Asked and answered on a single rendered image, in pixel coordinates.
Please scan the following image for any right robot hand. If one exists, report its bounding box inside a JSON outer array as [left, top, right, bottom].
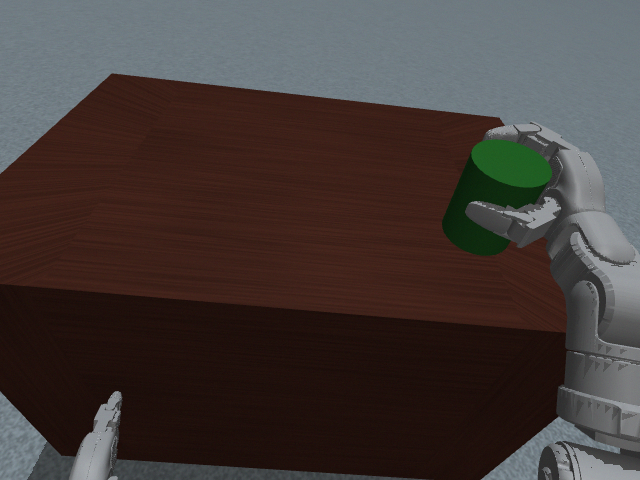
[[465, 121, 606, 248]]

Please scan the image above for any left robot hand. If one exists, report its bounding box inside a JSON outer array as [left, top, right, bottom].
[[68, 391, 122, 480]]

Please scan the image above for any right robot arm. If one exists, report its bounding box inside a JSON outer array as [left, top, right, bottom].
[[538, 211, 640, 480]]

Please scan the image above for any can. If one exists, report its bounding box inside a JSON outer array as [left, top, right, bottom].
[[442, 139, 552, 256]]

